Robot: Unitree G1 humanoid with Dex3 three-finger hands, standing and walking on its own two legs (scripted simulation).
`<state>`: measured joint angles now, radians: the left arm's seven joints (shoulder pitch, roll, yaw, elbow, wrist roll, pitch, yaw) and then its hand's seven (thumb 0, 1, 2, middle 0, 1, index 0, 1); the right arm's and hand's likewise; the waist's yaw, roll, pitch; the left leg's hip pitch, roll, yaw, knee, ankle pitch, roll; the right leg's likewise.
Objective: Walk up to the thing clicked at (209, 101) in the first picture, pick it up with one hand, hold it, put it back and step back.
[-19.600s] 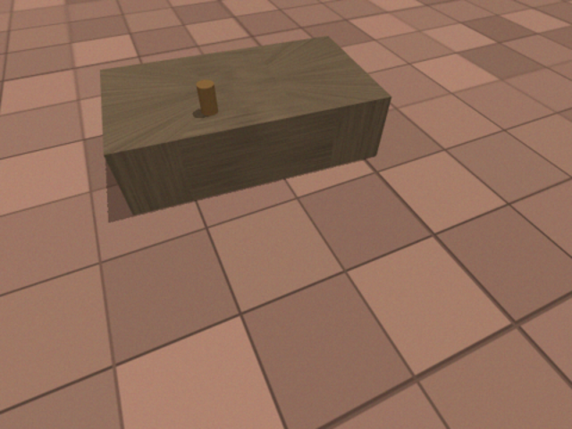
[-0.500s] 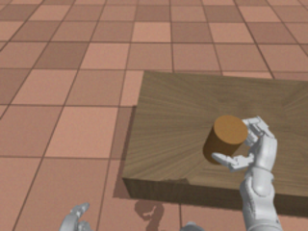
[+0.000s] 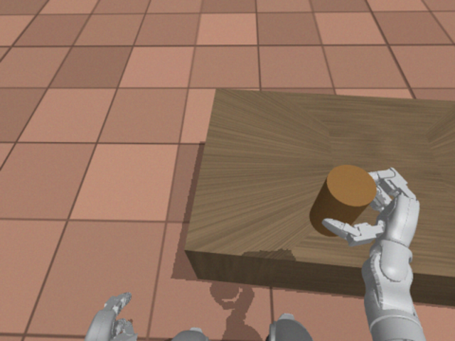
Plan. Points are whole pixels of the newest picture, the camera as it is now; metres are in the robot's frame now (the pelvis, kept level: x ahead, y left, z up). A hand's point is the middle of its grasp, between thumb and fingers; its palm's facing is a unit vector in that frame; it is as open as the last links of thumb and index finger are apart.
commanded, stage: crouch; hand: right
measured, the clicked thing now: (338, 203) +0.36 -0.16 +0.02
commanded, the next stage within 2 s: lower in 1.00 s
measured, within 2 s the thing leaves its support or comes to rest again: neither
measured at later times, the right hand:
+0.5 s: hand (356, 201) +0.44 -0.25 -0.11, palm faces +0.35 +0.94 +0.00, open 10.7 cm
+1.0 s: hand (355, 199) +0.47 -0.27 -0.16, palm faces +0.35 +0.94 +0.01, open 10.7 cm
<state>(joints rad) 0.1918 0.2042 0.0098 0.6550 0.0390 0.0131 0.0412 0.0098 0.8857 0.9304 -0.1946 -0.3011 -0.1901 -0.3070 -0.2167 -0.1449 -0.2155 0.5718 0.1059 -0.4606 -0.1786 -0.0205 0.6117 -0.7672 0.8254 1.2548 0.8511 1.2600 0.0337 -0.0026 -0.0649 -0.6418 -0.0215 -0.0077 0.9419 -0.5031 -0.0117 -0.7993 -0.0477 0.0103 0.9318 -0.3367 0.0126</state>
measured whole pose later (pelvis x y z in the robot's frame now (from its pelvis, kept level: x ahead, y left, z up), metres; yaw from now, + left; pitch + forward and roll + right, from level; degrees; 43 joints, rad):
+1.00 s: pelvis -0.04 +0.00 -0.17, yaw +6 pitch +34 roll +7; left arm 0.16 0.25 -0.05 0.67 0.09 0.04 0.00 0.01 0.87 0.93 -0.21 -0.30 -0.20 -0.31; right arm -0.78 -0.55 -0.59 1.09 0.10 -0.56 0.08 -0.02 0.61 -0.78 0.82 1.25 0.85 1.26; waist 0.13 -0.01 -0.17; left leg -1.53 -0.09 0.05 1.65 -0.71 -0.01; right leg -1.73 -0.09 0.11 1.65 -0.52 0.02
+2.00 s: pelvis -0.06 +0.00 -0.27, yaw +10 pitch +35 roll +8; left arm 0.14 0.29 -0.09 0.67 0.09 0.08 -0.01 0.00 0.88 0.93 -0.21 -0.31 -0.20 -0.32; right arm -0.93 -0.77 -0.68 1.13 0.08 -0.46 0.17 -0.02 0.61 -0.79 0.81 1.27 0.83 1.28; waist 0.15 0.01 -0.10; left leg -1.88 -0.13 0.08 2.02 -0.77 -0.01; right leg -2.09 -0.11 0.16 2.00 -0.54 0.03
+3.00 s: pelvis -0.06 +0.00 -0.30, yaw +13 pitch +34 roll +10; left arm 0.13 0.28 -0.14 0.63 0.08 0.09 0.00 0.00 0.91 0.90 -0.21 -0.31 -0.21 -0.31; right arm -0.94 -0.85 -0.69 1.04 0.10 -0.35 0.19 -0.01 0.37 -0.51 0.85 0.76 0.87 0.76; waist 0.16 0.02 -0.07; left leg -1.93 -0.15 0.12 2.08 -0.78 -0.01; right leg -2.16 -0.12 0.21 2.09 -0.56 0.03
